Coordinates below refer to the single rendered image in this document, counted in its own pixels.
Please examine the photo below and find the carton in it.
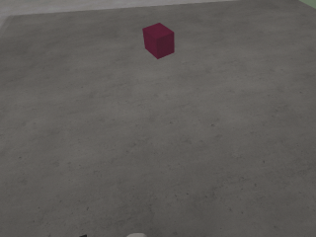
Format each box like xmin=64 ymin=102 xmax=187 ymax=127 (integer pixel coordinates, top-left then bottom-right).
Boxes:
xmin=142 ymin=23 xmax=175 ymax=59

